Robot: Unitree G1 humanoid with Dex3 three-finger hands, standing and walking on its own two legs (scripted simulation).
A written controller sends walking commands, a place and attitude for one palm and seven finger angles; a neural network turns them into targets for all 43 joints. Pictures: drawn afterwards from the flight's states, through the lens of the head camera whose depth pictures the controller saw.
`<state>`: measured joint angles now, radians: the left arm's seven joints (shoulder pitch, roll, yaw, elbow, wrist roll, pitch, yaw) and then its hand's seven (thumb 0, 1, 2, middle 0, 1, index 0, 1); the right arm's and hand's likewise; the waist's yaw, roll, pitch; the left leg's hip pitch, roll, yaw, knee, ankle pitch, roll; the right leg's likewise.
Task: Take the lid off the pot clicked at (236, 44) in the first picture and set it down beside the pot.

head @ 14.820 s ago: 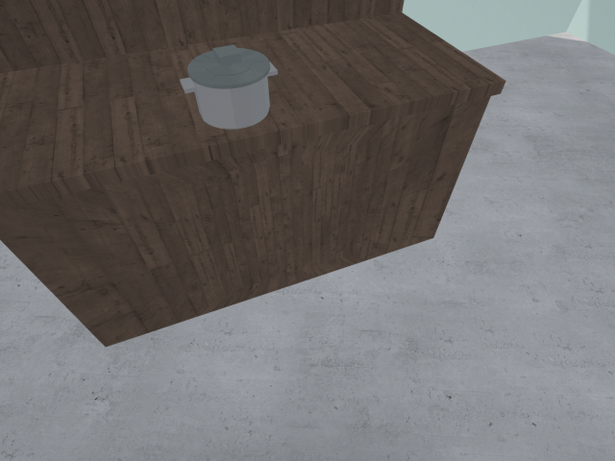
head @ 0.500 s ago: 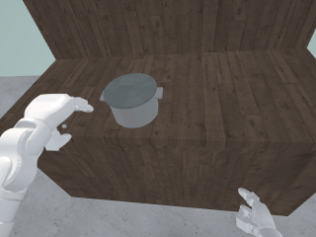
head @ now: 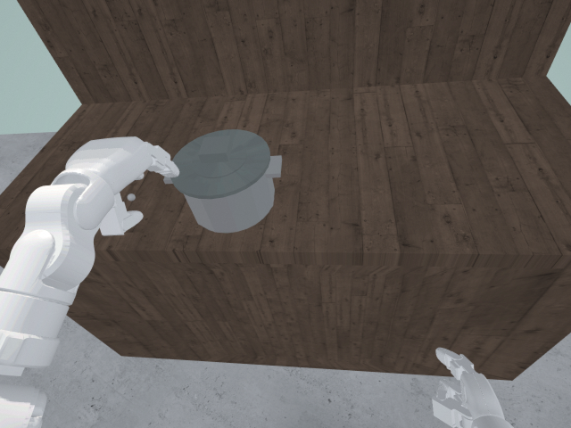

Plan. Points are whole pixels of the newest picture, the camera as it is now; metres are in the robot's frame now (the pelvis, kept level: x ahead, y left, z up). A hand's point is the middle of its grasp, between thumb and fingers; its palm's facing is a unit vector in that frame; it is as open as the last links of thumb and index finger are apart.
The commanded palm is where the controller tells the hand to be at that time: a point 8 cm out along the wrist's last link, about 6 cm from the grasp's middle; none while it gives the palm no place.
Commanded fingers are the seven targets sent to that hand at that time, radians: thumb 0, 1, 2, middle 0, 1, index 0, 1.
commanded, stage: move the open hand above the knob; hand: left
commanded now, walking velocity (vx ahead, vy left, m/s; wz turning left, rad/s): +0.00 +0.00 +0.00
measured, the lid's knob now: (216, 149) +0.54 +0.17 +0.11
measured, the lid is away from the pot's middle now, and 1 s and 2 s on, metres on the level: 0.01 0.01 0.01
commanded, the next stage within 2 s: lower the open fingers around the knob in 1.82 s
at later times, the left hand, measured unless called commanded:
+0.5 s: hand (170, 159) +0.43 +0.19 +0.18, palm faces -0.20 -0.01 -0.98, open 9.8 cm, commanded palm +0.42 +0.19 +0.24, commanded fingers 0.00 -0.30 1.50 -0.86 -0.08 -0.86 -0.08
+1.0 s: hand (202, 127) +0.50 +0.16 +0.18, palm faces -0.24 -0.02 -0.97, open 9.8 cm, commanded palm +0.49 +0.17 +0.24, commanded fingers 0.00 -0.30 1.50 -0.86 -0.08 -0.86 -0.08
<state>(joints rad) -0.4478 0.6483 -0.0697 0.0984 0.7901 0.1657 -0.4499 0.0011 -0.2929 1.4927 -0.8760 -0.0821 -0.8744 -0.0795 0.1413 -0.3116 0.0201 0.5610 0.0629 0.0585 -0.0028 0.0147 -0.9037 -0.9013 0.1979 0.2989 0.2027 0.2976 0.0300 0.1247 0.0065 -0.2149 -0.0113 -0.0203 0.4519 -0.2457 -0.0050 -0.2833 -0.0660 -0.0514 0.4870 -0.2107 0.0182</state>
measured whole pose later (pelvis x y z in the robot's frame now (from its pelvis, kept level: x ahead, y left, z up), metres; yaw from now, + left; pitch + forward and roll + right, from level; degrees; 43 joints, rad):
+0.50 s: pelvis +0.01 +0.01 +0.00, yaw +0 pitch +2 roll +1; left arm -0.74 0.56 -0.20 0.37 0.85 0.21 -0.44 0.00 -0.29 1.49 -0.88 -0.08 -0.87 -0.08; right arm 0.17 -0.29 0.02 0.59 0.07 0.09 0.01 0.01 -0.90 -0.90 0.20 0.30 0.20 0.30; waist 0.00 0.10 0.00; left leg -0.23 -0.03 -0.01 0.45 -0.26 0.01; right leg -0.30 -0.08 -0.04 0.49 -0.22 0.03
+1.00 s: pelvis +0.03 +0.01 +0.00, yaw -1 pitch +5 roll +1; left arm -1.02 0.50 -0.23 0.72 0.90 0.21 -0.42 0.00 -0.29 1.49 -0.87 -0.08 -0.87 -0.08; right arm 0.24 -0.30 0.01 0.64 0.07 0.09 -0.01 0.01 -0.91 -0.90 0.20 0.30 0.20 0.30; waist -0.06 0.09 -0.02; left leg -0.26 -0.02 0.00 0.44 -0.27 0.01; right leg -0.34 -0.07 -0.03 0.48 -0.23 0.03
